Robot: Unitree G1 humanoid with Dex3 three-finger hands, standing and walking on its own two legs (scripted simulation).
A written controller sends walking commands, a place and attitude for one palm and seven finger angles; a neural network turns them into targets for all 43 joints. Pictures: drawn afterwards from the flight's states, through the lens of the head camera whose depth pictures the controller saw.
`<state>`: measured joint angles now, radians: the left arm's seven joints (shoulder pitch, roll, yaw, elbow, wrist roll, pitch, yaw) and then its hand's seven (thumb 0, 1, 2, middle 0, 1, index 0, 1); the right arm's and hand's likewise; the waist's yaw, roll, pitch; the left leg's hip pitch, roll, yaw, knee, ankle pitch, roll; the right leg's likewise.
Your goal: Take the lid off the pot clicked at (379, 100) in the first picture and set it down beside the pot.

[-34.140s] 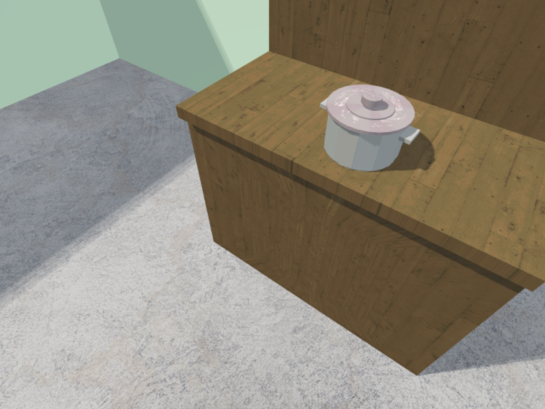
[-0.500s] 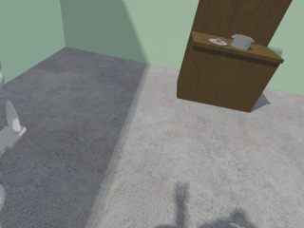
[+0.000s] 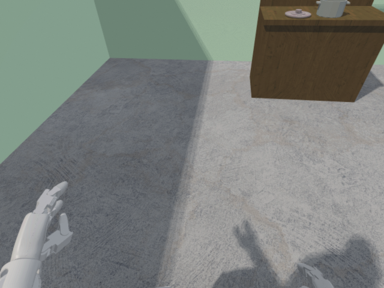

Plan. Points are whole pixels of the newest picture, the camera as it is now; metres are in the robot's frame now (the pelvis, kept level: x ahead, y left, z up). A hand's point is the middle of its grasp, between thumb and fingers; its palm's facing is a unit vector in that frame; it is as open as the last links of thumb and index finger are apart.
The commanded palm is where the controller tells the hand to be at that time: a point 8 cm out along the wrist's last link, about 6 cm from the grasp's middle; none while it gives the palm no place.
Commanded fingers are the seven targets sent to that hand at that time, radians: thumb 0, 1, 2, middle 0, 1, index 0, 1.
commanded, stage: stop stepping back and stand still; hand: left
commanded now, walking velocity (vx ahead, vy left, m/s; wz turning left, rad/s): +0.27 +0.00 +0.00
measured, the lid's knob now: (298, 10) +2.15 -0.69 +0.00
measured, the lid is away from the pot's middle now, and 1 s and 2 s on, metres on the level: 0.25 0.25 0.25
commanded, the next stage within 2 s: let the arm hang, fingers relaxed in 0.50 s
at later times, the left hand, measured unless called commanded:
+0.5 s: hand out of the picture +0.01 +0.22 -0.16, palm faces -0.03 -0.98 -0.19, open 7.4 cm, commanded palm none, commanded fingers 0.00 0.90 0.90 -0.20 -0.30 -0.20 -0.30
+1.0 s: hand out of the picture +0.11 +0.20 -0.15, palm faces -0.02 -0.97 -0.22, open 7.2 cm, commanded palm none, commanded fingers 0.00 0.90 0.90 -0.20 -0.30 -0.20 -0.30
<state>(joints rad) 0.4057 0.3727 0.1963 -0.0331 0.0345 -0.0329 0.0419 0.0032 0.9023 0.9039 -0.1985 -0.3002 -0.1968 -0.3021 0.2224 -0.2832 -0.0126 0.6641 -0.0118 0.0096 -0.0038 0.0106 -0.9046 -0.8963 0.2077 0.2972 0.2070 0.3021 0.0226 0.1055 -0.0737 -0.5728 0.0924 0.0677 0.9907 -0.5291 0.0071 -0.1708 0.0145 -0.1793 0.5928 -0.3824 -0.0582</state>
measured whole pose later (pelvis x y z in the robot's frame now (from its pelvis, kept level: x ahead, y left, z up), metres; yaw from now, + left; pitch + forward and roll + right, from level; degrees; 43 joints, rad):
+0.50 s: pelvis +0.02 +0.04 +0.02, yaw -1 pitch +1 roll -1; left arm 0.33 0.20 0.02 1.03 0.02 0.04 0.00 0.01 0.91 0.90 -0.20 -0.30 -0.20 -0.30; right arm 0.32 -0.17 -0.02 1.02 -0.03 0.03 -0.03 0.01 -0.91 -0.90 0.20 0.30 0.20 0.30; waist -0.02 -0.01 0.06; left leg -0.34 0.09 0.13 0.50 -0.17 0.02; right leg -0.34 -0.05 -0.04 0.71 -0.35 0.01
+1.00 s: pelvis +0.06 +0.02 +0.02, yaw -2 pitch +0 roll +0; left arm 0.21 0.17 0.02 1.10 0.01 -0.02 0.04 0.00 0.95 0.90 -0.20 -0.30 -0.20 -0.30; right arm 0.29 -0.15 -0.02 1.14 -0.02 0.00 -0.02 0.01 -0.92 -0.90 0.20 0.30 0.20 0.30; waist -0.03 0.02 0.02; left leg -0.22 0.07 0.10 0.42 -0.19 -0.02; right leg -0.13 -0.02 -0.05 0.40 -0.26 0.01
